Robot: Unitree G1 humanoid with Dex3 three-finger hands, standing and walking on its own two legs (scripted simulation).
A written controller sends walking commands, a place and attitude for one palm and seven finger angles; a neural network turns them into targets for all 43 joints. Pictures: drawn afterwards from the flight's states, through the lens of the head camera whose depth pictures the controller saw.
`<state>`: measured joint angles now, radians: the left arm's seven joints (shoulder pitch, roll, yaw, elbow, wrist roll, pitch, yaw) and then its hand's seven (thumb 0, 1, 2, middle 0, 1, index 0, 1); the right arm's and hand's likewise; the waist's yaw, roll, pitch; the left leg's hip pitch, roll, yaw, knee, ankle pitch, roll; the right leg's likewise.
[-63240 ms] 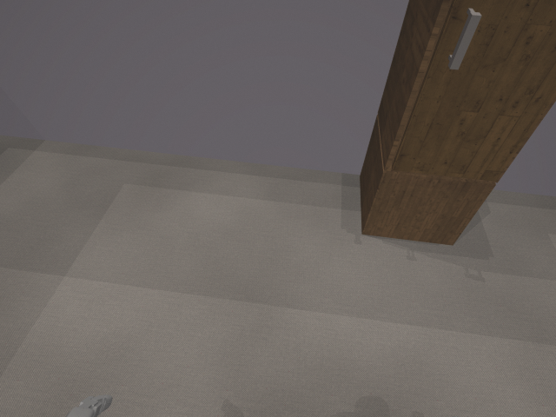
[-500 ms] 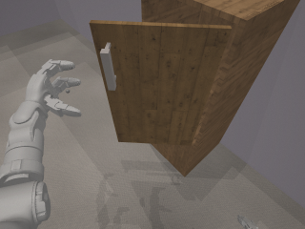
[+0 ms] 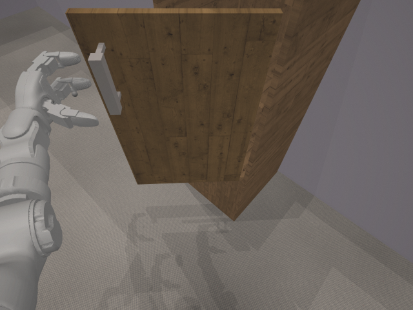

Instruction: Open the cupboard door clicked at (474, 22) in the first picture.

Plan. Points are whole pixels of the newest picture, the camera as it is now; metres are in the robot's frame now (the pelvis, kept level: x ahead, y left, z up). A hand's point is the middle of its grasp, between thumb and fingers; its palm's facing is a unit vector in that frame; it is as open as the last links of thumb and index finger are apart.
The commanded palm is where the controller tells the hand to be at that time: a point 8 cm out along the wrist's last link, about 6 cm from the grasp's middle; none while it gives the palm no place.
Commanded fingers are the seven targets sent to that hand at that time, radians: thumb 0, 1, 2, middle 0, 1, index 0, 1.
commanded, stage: move the hooked fingers beside the handle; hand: left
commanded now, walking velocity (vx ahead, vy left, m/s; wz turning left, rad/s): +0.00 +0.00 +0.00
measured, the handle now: (108, 80) +0.53 +0.16 +0.14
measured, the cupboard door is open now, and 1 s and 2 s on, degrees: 45 45 45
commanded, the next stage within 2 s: slide the fingers in behind the handle in 0.80 s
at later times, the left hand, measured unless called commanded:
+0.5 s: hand (58, 99) +0.47 +0.24 +0.15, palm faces -0.01 -1.00 +0.01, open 14.0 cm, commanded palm +0.45 +0.29 +0.14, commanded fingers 0.00 -0.50 0.30 -0.30 -1.20 -0.30 -1.20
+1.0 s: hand (62, 101) +0.48 +0.24 +0.14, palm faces -0.02 -1.00 +0.01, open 14.0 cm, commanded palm +0.45 +0.28 +0.14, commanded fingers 0.00 -0.50 0.30 -0.30 -1.20 -0.30 -1.20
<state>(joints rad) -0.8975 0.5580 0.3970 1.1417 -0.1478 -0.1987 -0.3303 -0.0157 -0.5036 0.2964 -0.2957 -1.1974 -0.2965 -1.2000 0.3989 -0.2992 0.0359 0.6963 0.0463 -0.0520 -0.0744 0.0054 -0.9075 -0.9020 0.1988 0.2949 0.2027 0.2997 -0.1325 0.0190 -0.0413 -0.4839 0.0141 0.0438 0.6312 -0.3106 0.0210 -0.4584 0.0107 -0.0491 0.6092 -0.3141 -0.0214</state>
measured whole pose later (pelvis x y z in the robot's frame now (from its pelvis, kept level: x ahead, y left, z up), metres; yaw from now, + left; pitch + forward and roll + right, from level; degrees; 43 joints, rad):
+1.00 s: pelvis +0.00 +0.02 +0.00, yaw +0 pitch +11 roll -2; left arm -0.86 0.54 0.36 1.09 -0.17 -0.18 -0.35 -0.02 -0.50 0.30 -0.29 -1.20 -0.29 -1.20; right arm 0.41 -0.28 0.04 0.66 0.04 0.00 -0.06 0.00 -0.91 -0.90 0.20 0.30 0.20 0.30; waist -0.12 0.02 -0.07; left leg -0.53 0.00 0.05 0.68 -0.34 0.05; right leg -0.48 0.00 -0.04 0.62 -0.32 0.01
